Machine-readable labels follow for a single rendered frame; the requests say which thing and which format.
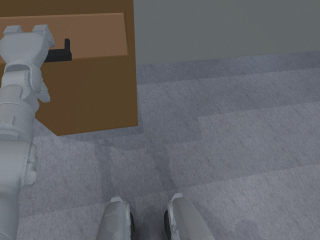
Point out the cabinet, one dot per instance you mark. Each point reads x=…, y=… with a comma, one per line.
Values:
x=91, y=93

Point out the left robot forearm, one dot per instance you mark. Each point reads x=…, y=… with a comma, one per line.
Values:
x=19, y=92

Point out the left robot upper arm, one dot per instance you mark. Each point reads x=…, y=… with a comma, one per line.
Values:
x=18, y=168

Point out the robot left hand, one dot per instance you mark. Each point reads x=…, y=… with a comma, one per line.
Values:
x=32, y=47

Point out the robot shin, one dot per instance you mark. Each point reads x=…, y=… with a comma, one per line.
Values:
x=127, y=231
x=174, y=230

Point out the robot left shin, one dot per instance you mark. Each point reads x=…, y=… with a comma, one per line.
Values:
x=127, y=231

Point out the drawer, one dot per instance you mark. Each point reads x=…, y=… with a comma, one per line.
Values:
x=90, y=35

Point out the robot right shin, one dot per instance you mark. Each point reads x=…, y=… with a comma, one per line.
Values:
x=174, y=230

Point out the handle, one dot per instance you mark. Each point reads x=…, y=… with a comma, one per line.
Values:
x=59, y=55

